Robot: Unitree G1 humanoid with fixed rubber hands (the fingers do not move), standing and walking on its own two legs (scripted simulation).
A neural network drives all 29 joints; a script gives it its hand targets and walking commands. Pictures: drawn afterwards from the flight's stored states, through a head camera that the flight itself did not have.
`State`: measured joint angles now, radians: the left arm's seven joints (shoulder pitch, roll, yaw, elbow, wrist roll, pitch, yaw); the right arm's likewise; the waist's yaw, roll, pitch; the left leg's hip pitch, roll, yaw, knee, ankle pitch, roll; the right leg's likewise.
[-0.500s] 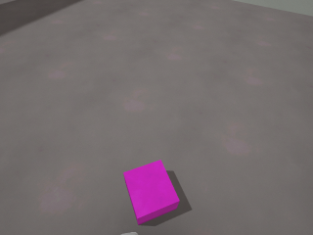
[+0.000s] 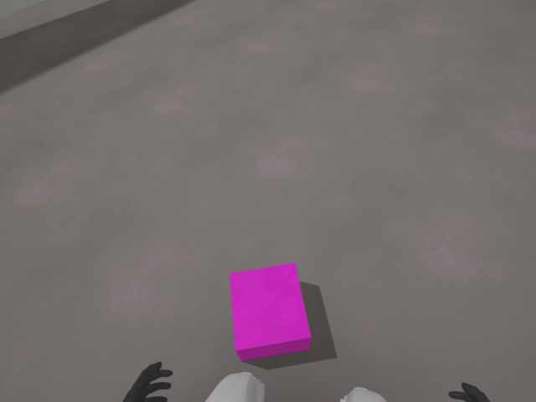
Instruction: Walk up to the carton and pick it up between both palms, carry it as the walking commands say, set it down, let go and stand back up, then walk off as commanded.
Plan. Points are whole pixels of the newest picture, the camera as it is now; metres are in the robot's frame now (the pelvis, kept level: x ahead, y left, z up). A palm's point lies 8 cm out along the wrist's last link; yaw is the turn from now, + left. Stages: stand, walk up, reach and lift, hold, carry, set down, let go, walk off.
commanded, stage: walk up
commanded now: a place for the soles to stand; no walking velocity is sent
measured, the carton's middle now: (269, 311) +0.49 +0.08 -0.67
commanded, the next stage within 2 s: reach and lift in 1.84 s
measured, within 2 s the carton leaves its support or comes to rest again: neither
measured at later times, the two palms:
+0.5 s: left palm out of the picture -0.02 +0.28 -0.11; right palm out of the picture +0.10 -0.19 -0.10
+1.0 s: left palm out of the picture +0.02 +0.29 -0.10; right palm out of the picture +0.10 -0.20 -0.10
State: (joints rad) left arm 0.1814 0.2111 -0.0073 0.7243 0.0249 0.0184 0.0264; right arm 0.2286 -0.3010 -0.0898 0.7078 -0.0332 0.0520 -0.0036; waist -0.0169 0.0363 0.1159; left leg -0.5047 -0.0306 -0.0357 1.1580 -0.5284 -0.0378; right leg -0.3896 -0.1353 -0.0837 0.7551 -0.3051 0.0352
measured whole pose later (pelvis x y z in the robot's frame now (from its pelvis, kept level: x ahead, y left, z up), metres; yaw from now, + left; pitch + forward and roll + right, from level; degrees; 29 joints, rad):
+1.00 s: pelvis +0.02 +0.04 +0.03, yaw +8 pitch -2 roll +0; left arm 0.28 0.24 -0.04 0.95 0.01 -0.01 0.01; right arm 0.23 -0.24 0.05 1.00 -0.01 -0.01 -0.02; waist 0.00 0.00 0.04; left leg -0.20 0.00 0.03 0.49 -0.26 0.02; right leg -0.17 0.00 -0.04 0.47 -0.28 -0.01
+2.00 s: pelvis +0.00 +0.03 +0.00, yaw +7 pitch +4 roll +0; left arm 0.05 0.28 -0.06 0.66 -0.05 0.35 0.00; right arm 0.04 -0.26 0.04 0.71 0.03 0.35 -0.01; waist -0.01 0.00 0.06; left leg -0.44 0.02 0.05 0.72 -0.34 0.00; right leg -0.43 0.01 -0.04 0.73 -0.36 -0.03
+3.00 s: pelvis -0.08 +0.03 -0.07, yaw +6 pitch +26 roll +0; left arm -0.76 0.23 0.16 0.69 -0.08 0.45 0.05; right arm -0.78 -0.32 -0.19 0.76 0.06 0.42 0.02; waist 0.02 0.01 0.12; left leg -1.20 -0.01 0.01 1.07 -0.31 0.01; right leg -1.20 0.02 0.01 1.09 -0.34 -0.01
